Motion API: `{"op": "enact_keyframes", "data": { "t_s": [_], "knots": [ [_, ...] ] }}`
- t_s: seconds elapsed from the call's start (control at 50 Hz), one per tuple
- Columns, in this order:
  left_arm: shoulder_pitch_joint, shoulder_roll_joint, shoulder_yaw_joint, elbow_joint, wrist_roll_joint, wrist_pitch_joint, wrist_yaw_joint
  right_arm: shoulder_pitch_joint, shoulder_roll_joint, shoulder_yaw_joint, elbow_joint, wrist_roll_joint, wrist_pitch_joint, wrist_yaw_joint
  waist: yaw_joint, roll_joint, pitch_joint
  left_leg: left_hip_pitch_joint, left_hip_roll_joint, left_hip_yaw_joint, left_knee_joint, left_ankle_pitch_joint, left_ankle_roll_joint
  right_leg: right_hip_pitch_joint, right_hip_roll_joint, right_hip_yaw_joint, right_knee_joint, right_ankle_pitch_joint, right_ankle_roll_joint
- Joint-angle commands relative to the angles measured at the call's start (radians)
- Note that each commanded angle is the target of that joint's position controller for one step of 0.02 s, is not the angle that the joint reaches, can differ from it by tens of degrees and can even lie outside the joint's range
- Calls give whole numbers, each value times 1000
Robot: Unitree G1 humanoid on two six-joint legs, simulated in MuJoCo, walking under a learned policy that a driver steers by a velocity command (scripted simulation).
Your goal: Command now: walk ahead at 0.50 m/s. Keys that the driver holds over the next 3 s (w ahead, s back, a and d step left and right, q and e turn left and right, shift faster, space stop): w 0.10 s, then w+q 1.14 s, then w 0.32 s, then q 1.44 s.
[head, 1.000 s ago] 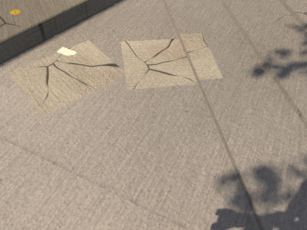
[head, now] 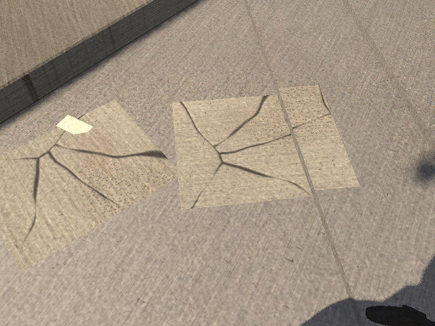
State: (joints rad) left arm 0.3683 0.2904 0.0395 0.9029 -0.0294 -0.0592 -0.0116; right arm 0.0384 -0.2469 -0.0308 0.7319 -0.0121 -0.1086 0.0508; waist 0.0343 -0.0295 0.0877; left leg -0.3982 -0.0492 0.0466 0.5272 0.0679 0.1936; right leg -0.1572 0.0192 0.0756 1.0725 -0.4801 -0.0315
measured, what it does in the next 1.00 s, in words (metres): walks ahead, turning left: right foot, then left foot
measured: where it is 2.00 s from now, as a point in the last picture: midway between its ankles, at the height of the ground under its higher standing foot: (135, 184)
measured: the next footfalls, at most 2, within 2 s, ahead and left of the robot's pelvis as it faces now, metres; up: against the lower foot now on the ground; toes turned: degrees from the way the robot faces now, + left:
right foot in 0.36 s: +0.39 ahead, -0.15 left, -0.02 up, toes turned +8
left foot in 0.86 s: +0.54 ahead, +0.20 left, -0.02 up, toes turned +26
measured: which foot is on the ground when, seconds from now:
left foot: down 0.00-0.36, up 0.38-0.84, down 0.86-1.00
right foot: up 0.00-0.34, down 0.36-0.86, up 0.88-1.00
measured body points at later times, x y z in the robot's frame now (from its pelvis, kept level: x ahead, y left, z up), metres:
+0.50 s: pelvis +0.29 -0.04 -0.02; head +0.31 -0.05 +0.43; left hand +0.40 +0.23 -0.13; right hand +0.35 -0.32 -0.16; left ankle +0.18 +0.09 -0.67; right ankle +0.35 -0.15 -0.75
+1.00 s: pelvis +0.49 +0.10 -0.02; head +0.52 +0.13 +0.43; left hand +0.47 +0.40 -0.14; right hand +0.73 -0.10 -0.11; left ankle +0.51 +0.18 -0.75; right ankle +0.50 -0.08 -0.66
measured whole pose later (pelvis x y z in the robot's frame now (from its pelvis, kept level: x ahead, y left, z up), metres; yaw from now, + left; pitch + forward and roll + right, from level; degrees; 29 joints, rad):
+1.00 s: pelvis +0.49 +0.10 -0.02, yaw +28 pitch +1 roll -1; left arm 0.16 0.31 0.06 0.87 -0.01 -0.11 -0.01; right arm 0.23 -0.29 -0.07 0.70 0.01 -0.04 0.02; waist 0.00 -0.02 0.06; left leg -0.35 -0.06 0.00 0.52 -0.19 0.09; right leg -0.43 -0.07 0.01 1.16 -0.38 0.01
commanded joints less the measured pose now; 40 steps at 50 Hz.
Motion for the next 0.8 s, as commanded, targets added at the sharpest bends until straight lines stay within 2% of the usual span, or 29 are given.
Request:
{"op": "enact_keyframes", "data": {
  "t_s": [0.02,0.04,0.08,0.1,0.12,0.16,0.2,0.24,0.28,0.3,0.34,0.36,0.38,0.4,0.42,0.44,0.46,0.48,0.52,0.6,0.66,0.74,0.78,0.8],
  "knots": [
    [-154,132,21,-129,-5,-49,0,205,-147,-53,24,2,11,-18,-130,83,-153,507,313,-384,-214,158,92,-475,-87,18,98,21,5],
    [-153,120,23,-117,5,-44,3,184,-132,-46,18,-8,6,-17,-105,54,-106,417,284,-344,-254,189,83,-438,-104,0,56,65,14],
    [-112,71,18,-100,20,-33,6,180,-132,-51,31,1,-4,-21,-68,94,-90,335,268,-317,-329,143,96,-393,-123,-6,-20,156,39],
    [-121,45,14,-104,22,-30,9,182,-132,-52,45,12,-8,-27,-53,95,-70,287,260,-285,-359,127,94,-380,-136,-9,-97,198,53],
    [-163,33,9,-120,29,-32,11,181,-140,-55,54,20,-7,-34,-54,94,-50,251,245,-262,-379,123,94,-371,-137,-24,-185,247,68],
    [-243,22,1,-140,37,-47,6,185,-159,-62,66,23,1,-51,-66,87,-39,193,196,-200,-386,81,75,-305,-115,-38,-384,431,78],
    [-308,33,0,-150,36,-62,-7,217,-175,-71,83,27,7,-59,-89,96,-31,149,167,-187,-379,0,51,-221,-73,-42,-536,642,80],
    [-346,60,6,-163,31,-68,-16,251,-179,-77,103,38,7,-62,-91,91,-18,146,184,-229,-351,-103,25,-181,-71,-1,-608,735,67],
    [-358,89,13,-163,30,-70,-19,272,-173,-81,113,43,6,-69,-80,78,-11,163,202,-272,-286,-187,7,-167,-87,34,-626,734,50],
    [-350,99,16,-157,29,-71,-18,283,-170,-83,116,40,9,-73,-70,75,-11,173,209,-291,-242,-209,0,-156,-96,45,-630,705,42],
    [-271,113,27,-121,32,-75,-13,300,-147,-79,117,31,22,-73,-24,38,-43,164,169,-299,-82,-213,-28,-42,-93,27,-650,625,23],
    [-151,128,36,-86,40,-79,-11,304,-104,-65,112,25,26,-68,37,-6,-113,99,97,-259,119,-252,-61,122,-120,27,-650,638,5],
    [-35,178,45,-68,60,-78,-11,400,-24,-40,110,17,27,-60,42,-201,-266,-124,-1,-187,471,-658,-118,424,-319,189,-557,795,-79],
    [-4,179,46,-73,45,-56,-11,530,-56,-39,125,32,31,-64,13,-249,-345,-255,4,-219,654,-746,-151,518,-426,365,-543,749,-151],
    [15,202,66,-36,19,-44,-15,477,-107,-50,88,67,33,-69,25,-240,-331,-362,42,-204,739,-653,-163,477,-442,490,-667,349,-187],
    [-53,145,51,-59,20,-46,-17,370,-165,-64,70,74,42,-80,43,-104,-228,-386,83,-188,753,-564,-172,353,-401,453,-749,185,-160],
    [-134,116,37,-71,32,-45,-16,324,-175,-72,51,65,54,-84,22,-80,-159,-376,111,-178,750,-484,-182,229,-392,404,-795,183,-160],
    [-190,101,31,-75,42,-47,-15,326,-161,-74,44,56,68,-81,-12,-104,-120,-329,148,-176,737,-443,-193,124,-372,349,-826,219,-168],
    [-245,80,32,-69,43,-51,-7,311,-119,-72,31,46,88,-73,-42,-118,-71,-266,189,-169,649,-406,-191,7,-322,202,-890,256,-141],
    [-208,121,53,-40,39,-60,14,230,-80,-62,-15,31,94,-60,-26,-44,-74,-275,200,-142,469,-273,-192,37,-314,26,-930,459,-155],
    [-197,139,62,-30,31,-50,22,157,-63,-52,-40,34,87,-40,-5,-30,-63,-238,187,-99,291,-139,-179,65,-291,-92,-939,503,-137],
    [-154,172,75,-13,10,-33,20,52,-80,-48,-89,33,95,-19,21,-34,-26,-202,166,-46,164,-127,-160,119,-309,-171,-928,475,-109],
    [-139,194,84,-4,-1,-22,16,25,-98,-51,-111,30,102,-12,16,-34,-13,-195,151,-25,135,-203,-133,169,-332,-190,-884,505,-93],
    [-144,209,89,-5,-7,-16,15,36,-112,-57,-117,27,105,-11,-1,-41,-22,-158,131,-3,123,-250,-115,183,-335,-205,-835,606,-83]
  ]
}}
Over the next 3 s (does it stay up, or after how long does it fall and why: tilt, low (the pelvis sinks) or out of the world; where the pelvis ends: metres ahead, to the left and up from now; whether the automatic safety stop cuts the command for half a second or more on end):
stays up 0.88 0.37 -0.01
